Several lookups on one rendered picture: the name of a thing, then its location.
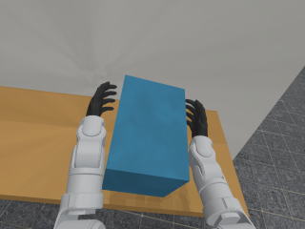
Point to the carton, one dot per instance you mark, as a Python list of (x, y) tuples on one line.
[(149, 152)]

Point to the robot left hand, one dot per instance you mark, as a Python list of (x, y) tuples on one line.
[(97, 102)]

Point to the robot right forearm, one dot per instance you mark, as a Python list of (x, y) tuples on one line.
[(219, 205)]

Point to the table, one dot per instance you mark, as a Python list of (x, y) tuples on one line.
[(38, 134)]

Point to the robot left upper arm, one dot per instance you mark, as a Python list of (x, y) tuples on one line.
[(81, 224)]

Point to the robot left forearm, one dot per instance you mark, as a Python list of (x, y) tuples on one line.
[(84, 187)]

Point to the robot right hand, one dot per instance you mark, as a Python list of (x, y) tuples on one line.
[(199, 124)]

